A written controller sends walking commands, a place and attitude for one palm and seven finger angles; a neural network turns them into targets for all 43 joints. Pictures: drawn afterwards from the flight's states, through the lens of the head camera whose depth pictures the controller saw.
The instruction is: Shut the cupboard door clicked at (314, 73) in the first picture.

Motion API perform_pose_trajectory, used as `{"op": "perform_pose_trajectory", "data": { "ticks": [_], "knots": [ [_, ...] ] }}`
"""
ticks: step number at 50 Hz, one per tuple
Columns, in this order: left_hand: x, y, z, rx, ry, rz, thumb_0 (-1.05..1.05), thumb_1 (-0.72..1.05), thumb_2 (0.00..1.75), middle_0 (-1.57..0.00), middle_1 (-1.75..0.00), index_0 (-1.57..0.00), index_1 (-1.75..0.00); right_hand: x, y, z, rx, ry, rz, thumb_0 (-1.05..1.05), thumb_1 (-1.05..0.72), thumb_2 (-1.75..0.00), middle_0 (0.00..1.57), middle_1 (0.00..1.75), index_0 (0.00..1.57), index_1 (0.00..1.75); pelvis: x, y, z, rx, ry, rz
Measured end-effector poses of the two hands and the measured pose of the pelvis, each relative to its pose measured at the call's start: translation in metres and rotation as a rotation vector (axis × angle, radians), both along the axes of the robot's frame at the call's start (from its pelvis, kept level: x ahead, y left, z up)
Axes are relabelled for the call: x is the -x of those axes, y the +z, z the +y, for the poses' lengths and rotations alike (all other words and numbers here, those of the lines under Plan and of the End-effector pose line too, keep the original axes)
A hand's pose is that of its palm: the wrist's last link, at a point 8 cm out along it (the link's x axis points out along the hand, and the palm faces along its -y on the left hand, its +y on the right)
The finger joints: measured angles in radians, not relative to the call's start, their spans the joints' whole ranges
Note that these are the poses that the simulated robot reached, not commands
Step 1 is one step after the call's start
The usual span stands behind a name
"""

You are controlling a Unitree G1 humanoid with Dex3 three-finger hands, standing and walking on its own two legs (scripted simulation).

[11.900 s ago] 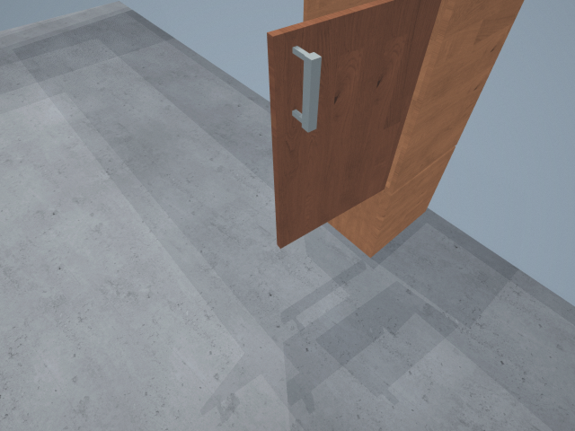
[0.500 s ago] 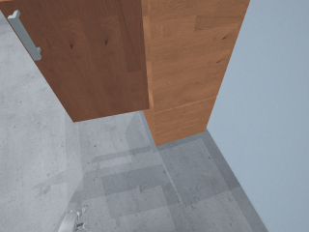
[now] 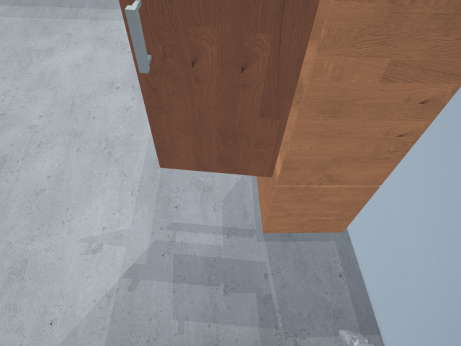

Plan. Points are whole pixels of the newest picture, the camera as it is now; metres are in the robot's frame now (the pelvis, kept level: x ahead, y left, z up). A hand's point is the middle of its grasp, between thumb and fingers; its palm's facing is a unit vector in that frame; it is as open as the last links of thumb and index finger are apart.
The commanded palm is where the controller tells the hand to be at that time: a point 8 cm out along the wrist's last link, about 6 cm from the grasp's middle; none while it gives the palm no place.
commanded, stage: take the last steps up to it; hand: left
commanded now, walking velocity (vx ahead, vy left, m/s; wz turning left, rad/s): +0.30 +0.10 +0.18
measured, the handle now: (141, 37) +0.68 +0.28 +0.16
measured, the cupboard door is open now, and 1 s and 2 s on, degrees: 84 84 84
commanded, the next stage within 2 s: come to a stop and stand still in 0.58 s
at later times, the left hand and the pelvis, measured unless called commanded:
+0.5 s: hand out of the picture +0.07 +0.19 -0.16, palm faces +0.18 -0.97 -0.16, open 7.3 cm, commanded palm none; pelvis +0.12 +0.03 +0.01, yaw +7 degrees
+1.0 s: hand (135, 251) +0.32 +0.25 -0.16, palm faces +0.07 -0.98 -0.20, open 7.3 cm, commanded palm none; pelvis +0.23 +0.07 +0.00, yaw +5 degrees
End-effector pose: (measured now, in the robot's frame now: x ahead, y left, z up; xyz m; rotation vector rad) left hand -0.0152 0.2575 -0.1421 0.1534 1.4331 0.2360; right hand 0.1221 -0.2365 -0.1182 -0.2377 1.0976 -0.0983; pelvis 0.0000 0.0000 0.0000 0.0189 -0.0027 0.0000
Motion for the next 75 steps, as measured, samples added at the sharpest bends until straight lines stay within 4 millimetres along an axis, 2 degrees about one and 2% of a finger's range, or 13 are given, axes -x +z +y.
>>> {"op": "perform_pose_trajectory", "data": {
  "ticks": [5, 10, 14, 20, 24, 29, 32, 35, 41, 49, 55, 64, 75],
  "knots": [
    [-0.032, 0.011, -0.008, 0.019, 0.001, -0.085, 0.01, 0.91, 0.90, -0.20, -0.30, -0.20, -0.30, 0.019, -0.007, 0.010, -0.038, 0.004, 0.078, 0.00, -0.91, -0.90, 0.20, 0.30, 0.21, 0.30, -0.012, 0.007, -0.001, 0.008, 0.027, -0.001],
    [-0.074, 0.013, -0.025, 0.015, -0.025, -0.183, 0.01, 0.91, 0.90, -0.20, -0.30, -0.20, -0.30, 0.040, -0.025, -0.007, -0.052, -0.044, 0.177, 0.00, -0.92, -0.90, 0.20, 0.30, 0.21, 0.30, -0.033, 0.000, -0.011, -0.006, 0.048, -0.004],
    [-0.085, 0.014, -0.037, 0.016, 0.018, -0.214, 0.00, 0.91, 0.90, -0.20, -0.30, -0.20, -0.30, 0.041, -0.028, -0.018, -0.039, -0.035, 0.275, 0.00, -0.92, -0.90, 0.20, 0.30, 0.21, 0.30, -0.051, 0.000, -0.012, 0.010, 0.085, -0.015],
    [-0.075, 0.018, -0.037, 0.052, 0.064, -0.093, 0.00, 0.92, 0.90, -0.20, -0.30, -0.20, -0.30, -0.002, -0.007, -0.008, -0.034, -0.036, 0.264, 0.00, -0.91, -0.90, 0.19, 0.30, 0.20, 0.30, -0.087, 0.016, 0.001, 0.004, 0.108, 0.012],
    [-0.071, 0.011, -0.024, 0.083, 0.105, -0.017, 0.01, 0.92, 0.90, -0.21, -0.30, -0.20, -0.30, -0.048, -0.005, 0.018, -0.033, 0.009, 0.225, 0.00, -0.91, -0.90, 0.19, 0.30, 0.20, 0.30, -0.113, 0.014, 0.020, 0.002, 0.119, 0.016],
    [-0.082, -0.011, 0.007, 0.096, 0.119, 0.074, 0.01, 0.91, 0.90, -0.21, -0.30, -0.20, -0.30, -0.102, -0.018, 0.056, -0.017, 0.030, 0.130, 0.00, -0.91, -0.90, 0.19, 0.30, 0.20, 0.30, -0.146, -0.007, 0.052, 0.016, 0.103, 0.008],
    [-0.115, -0.009, 0.025, 0.076, 0.086, 0.063, 0.01, 0.91, 0.90, -0.20, -0.30, -0.20, -0.30, -0.114, -0.016, 0.073, -0.028, -0.001, 0.107, 0.00, -0.92, -0.90, 0.19, 0.30, 0.20, 0.30, -0.160, -0.003, 0.060, 0.004, 0.081, 0.009],
    [-0.163, 0.000, 0.038, 0.055, 0.051, -0.013, 0.01, 0.91, 0.90, -0.20, -0.30, -0.20, -0.30, -0.119, -0.013, 0.077, -0.025, -0.023, 0.118, -0.01, -0.94, -0.90, 0.20, 0.30, 0.21, 0.30, -0.174, 0.004, 0.066, -0.003, 0.070, 0.012],
    [-0.257, 0.010, 0.046, 0.005, -0.007, -0.193, 0.01, 0.92, 0.90, -0.20, -0.30, -0.20, -0.30, -0.117, -0.025, 0.084, -0.058, -0.039, 0.223, 0.00, -0.93, -0.90, 0.20, 0.30, 0.21, 0.30, -0.206, 0.003, 0.065, -0.025, 0.074, 0.001],
    [-0.316, 0.012, 0.039, 0.020, -0.056, -0.228, 0.00, 0.91, 0.90, -0.20, -0.30, -0.20, -0.30, -0.125, -0.028, 0.089, -0.080, -0.109, 0.305, 0.00, -0.92, -0.90, 0.20, 0.30, 0.20, 0.30, -0.233, 0.004, 0.068, 0.008, 0.085, 0.013],
    [-0.320, -0.001, 0.051, 0.059, -0.027, -0.224, 0.00, 0.91, 0.90, -0.20, -0.30, -0.20, -0.30, -0.131, -0.018, 0.093, -0.013, -0.121, 0.304, 0.00, -0.91, -0.90, 0.20, 0.30, 0.20, 0.30, -0.235, 0.002, 0.084, 0.021, 0.075, 0.007],
    [-0.291, 0.001, 0.072, 0.053, 0.015, -0.138, 0.00, 0.91, 0.90, -0.20, -0.30, -0.20, -0.30, -0.139, -0.002, 0.102, 0.029, -0.073, 0.260, 0.00, -0.91, -0.90, 0.20, 0.30, 0.20, 0.30, -0.229, 0.011, 0.092, 0.051, 0.086, 0.026],
    [-0.260, 0.005, 0.053, -0.008, -0.054, -0.107, 0.00, 0.91, 0.90, -0.20, -0.30, -0.20, -0.30, -0.133, -0.021, 0.074, -0.032, -0.102, 0.219, 0.00, -0.91, -0.90, 0.20, 0.30, 0.21, 0.30, -0.218, 0.002, 0.070, 0.031, 0.049, 0.025]
  ]
}}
